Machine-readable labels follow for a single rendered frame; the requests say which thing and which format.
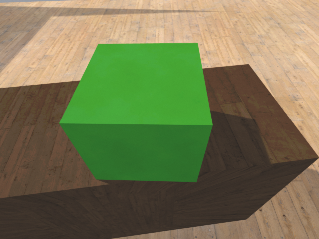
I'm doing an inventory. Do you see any carton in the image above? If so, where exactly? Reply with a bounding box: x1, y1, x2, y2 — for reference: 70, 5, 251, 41
59, 43, 213, 182

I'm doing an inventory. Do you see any pedestal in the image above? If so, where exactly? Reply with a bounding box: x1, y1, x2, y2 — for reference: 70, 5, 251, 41
0, 64, 319, 239

